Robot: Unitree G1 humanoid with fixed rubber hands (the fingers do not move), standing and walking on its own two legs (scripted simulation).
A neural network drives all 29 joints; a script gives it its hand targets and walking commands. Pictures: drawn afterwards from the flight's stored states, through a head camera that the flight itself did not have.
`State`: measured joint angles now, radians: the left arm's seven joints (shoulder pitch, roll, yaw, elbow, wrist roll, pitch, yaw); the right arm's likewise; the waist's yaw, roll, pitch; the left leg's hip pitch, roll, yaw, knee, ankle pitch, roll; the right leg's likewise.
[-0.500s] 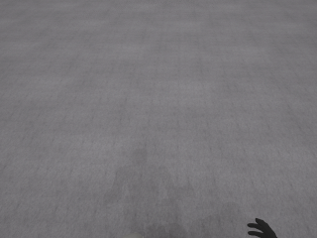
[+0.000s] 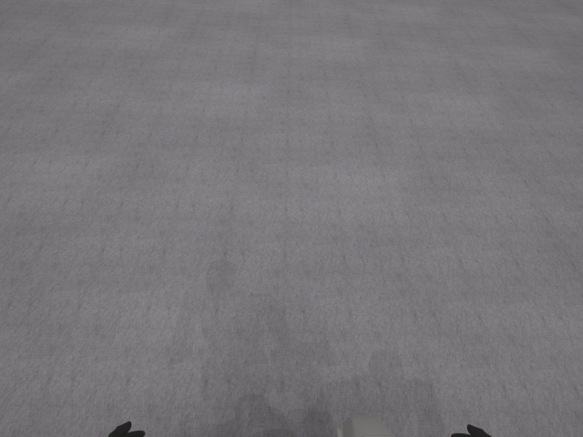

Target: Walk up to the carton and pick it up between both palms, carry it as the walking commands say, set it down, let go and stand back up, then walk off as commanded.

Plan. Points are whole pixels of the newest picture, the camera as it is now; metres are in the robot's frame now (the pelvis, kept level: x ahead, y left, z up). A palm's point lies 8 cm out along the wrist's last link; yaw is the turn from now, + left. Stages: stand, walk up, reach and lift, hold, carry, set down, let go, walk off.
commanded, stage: walk off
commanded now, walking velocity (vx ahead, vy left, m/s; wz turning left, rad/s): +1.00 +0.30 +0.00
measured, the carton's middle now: out of the picture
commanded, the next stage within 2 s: stand in 0.38 s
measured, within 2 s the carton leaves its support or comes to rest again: neither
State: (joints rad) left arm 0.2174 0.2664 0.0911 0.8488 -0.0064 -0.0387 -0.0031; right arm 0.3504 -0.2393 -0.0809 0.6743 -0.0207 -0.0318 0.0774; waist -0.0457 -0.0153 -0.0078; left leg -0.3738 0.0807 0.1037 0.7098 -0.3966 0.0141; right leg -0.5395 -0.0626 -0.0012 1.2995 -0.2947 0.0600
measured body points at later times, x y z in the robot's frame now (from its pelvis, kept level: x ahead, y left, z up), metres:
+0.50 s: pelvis +0.42 +0.05 +0.00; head +0.44 +0.05 +0.45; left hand +0.40 +0.32 -0.14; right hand +0.54 -0.20 -0.12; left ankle +0.45 +0.18 -0.65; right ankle +0.30 -0.08 -0.72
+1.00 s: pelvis +0.65 +0.12 +0.01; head +0.69 +0.15 +0.46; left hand +0.79 +0.36 -0.13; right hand +0.72 -0.15 -0.09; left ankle +0.64 +0.18 -0.72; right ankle +0.63 -0.03 -0.68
